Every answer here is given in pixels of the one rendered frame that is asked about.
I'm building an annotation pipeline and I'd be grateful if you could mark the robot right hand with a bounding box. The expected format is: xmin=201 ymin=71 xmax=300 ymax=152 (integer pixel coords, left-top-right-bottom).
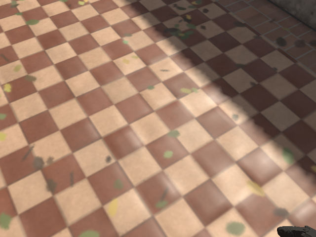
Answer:
xmin=276 ymin=225 xmax=316 ymax=237

